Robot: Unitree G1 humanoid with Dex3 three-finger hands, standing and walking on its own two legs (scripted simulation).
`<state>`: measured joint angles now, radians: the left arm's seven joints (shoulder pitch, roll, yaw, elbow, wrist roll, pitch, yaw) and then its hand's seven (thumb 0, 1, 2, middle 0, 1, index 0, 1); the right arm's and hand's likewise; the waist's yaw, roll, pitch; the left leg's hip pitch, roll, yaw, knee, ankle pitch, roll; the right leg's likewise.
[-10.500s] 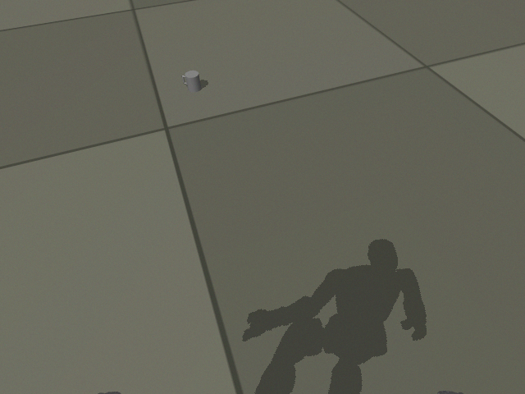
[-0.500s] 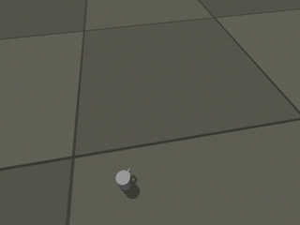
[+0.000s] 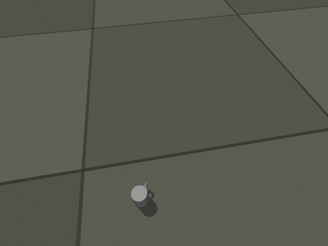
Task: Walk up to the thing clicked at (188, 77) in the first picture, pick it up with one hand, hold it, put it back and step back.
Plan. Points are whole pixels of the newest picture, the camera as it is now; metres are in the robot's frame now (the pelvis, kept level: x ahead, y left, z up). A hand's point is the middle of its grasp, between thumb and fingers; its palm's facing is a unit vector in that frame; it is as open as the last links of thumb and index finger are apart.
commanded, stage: walk up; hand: left
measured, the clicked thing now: (141, 193) +0.45 +0.16 -0.72
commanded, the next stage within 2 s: none
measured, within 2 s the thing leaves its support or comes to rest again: neither
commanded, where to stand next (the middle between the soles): +0.05 -0.01 m, yaw -2 degrees
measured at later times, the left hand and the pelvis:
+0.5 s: hand (74, 242) +0.14 +0.27 -0.15, palm faces -0.04 -0.94 -0.34, open 7.3 cm; pelvis +0.04 +0.02 +0.00, yaw -1 degrees
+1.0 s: hand out of the picture +0.11 +0.28 -0.15, palm faces -0.05 -0.93 -0.37, open 7.3 cm; pelvis +0.03 +0.02 +0.00, yaw -1 degrees
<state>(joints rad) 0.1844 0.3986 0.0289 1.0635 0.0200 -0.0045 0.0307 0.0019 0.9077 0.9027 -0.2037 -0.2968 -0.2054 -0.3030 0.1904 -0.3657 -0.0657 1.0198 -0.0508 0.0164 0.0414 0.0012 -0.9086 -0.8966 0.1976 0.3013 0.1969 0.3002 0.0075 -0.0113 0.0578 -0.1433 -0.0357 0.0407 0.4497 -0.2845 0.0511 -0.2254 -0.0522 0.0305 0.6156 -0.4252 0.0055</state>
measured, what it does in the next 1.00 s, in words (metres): steps on the spot: right foot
